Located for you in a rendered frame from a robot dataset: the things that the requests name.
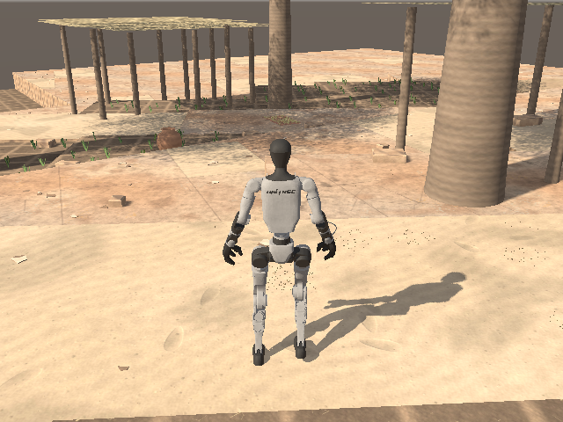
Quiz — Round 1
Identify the robot left hand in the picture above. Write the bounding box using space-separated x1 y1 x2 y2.
223 243 243 265

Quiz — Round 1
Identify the right robot forearm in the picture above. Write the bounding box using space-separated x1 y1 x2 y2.
316 211 333 244

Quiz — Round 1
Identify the robot right foot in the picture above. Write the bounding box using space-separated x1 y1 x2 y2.
294 336 306 359

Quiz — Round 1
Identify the right robot upper arm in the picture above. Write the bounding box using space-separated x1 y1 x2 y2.
299 177 325 224

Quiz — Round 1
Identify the robot right hand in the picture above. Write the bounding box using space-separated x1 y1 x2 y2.
317 239 336 260

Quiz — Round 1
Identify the robot foot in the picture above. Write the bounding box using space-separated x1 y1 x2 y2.
252 344 265 366
294 336 306 359

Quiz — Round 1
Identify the left robot forearm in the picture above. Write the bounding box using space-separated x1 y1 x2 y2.
225 211 245 247

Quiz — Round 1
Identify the left robot upper arm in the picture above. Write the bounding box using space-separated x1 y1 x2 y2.
236 178 263 225

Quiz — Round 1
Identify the robot left foot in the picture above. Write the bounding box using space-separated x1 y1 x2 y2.
252 344 265 366

